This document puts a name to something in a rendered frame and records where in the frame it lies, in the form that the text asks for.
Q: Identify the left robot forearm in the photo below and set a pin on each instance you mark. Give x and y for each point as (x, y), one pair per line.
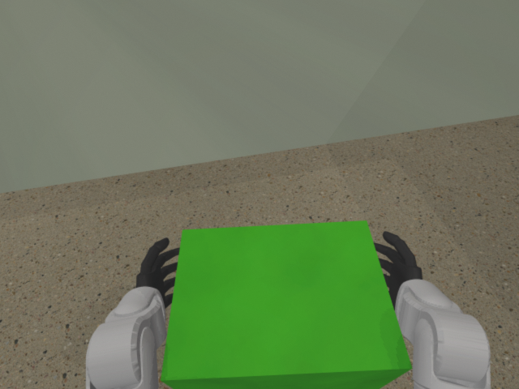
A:
(122, 352)

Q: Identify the robot left hand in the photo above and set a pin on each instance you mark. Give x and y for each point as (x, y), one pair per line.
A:
(152, 275)

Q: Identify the right robot forearm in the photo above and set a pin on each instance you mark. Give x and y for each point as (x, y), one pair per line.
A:
(451, 349)

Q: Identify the carton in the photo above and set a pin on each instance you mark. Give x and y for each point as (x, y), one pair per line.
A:
(289, 306)

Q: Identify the robot right hand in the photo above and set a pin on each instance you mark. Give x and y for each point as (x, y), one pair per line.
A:
(403, 266)

